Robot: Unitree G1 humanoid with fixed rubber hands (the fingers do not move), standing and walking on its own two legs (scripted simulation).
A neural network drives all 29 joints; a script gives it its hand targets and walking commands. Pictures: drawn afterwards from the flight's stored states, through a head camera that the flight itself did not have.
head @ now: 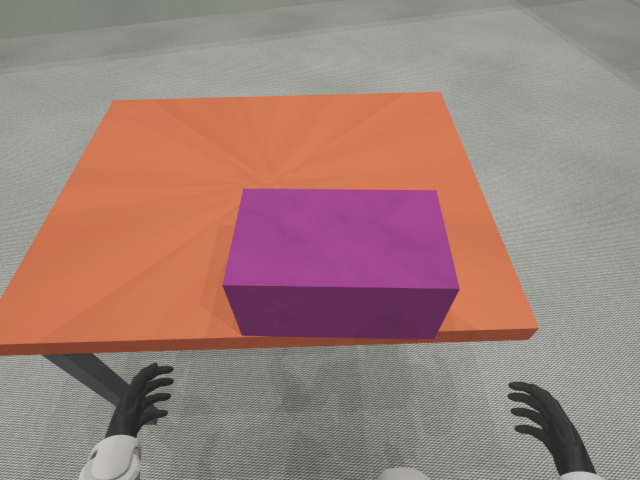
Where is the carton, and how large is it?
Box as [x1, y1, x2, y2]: [222, 189, 459, 338]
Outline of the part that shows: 243,189 222,284 242,335 434,338 459,288 435,190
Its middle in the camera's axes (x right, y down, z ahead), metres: +0.03 +0.05 +0.63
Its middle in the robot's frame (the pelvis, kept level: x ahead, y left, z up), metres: +0.42 -0.01 -0.04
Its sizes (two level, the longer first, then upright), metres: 0.312 0.184 0.155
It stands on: a table, 0.64 m high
